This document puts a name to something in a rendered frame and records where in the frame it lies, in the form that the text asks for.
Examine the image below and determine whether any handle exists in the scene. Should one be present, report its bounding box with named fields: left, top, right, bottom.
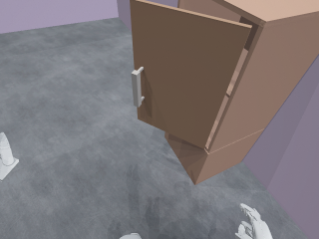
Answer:
left=131, top=67, right=145, bottom=107

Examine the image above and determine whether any cupboard door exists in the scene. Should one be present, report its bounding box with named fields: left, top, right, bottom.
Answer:
left=130, top=0, right=252, bottom=149

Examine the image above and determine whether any robot right hand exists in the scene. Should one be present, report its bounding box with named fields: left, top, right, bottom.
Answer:
left=235, top=203, right=273, bottom=239

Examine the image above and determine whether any robot left hand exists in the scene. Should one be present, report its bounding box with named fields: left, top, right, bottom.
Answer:
left=0, top=132, right=19, bottom=182

